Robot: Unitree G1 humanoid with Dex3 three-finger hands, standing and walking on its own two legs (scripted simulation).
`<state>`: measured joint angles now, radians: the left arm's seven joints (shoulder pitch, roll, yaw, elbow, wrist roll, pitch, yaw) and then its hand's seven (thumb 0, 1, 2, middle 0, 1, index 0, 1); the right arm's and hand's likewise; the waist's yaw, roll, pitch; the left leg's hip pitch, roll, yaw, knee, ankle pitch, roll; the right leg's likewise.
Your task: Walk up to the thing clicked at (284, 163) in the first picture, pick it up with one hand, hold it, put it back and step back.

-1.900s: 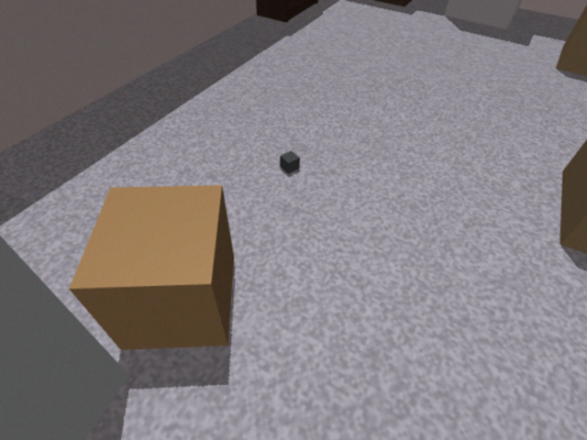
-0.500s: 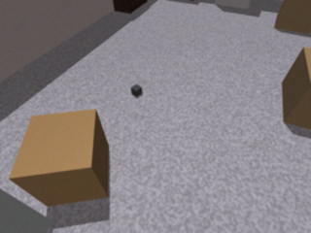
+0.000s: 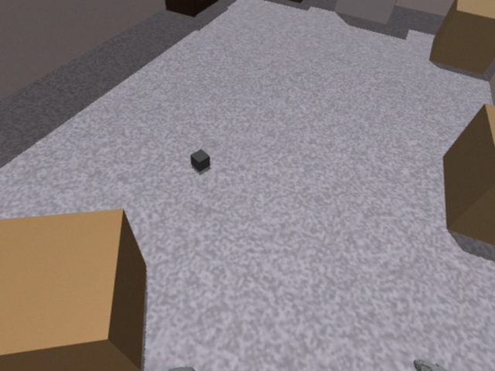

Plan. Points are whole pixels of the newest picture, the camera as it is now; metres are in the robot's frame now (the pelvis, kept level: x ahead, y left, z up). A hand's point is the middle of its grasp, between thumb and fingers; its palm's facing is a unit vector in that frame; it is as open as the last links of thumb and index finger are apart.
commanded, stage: walk up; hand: left
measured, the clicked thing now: (200, 160) +1.23 +0.24 -0.72
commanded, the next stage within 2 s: none
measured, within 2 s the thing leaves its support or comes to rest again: neither
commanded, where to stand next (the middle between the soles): +0.83 +0.01 m, yaw -1 degrees
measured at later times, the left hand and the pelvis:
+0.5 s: hand (133, 256) +0.34 +0.23 -0.10, palm faces -0.05 -0.91 -0.40, open 7.4 cm; pelvis +0.24 -0.03 +0.01, yaw -1 degrees
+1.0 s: hand (130, 199) +0.51 +0.29 -0.13, palm faces -0.09 -0.94 -0.34, open 7.4 cm; pelvis +0.45 +0.02 +0.01, yaw -2 degrees
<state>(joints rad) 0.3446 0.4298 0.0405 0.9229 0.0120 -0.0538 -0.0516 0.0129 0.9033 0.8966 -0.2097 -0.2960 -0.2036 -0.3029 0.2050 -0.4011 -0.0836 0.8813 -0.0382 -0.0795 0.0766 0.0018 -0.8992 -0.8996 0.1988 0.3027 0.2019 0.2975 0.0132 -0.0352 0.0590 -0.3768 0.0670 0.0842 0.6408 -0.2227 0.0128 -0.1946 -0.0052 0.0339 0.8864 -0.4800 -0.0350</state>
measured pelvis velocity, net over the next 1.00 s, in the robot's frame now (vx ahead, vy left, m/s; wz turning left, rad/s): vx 0.45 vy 0.02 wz -0.03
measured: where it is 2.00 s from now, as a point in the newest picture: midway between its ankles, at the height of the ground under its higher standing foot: (238, 237)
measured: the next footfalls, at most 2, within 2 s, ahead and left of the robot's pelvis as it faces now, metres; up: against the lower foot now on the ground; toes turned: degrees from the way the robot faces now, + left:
right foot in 0.34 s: +0.33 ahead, -0.15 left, +0.00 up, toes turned -7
left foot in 0.74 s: +0.50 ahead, +0.13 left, +0.00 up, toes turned +5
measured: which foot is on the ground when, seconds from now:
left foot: down 0.00-0.34, up 0.36-0.72, down 0.74-1.00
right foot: up 0.00-0.32, down 0.34-0.76, up 0.78-1.00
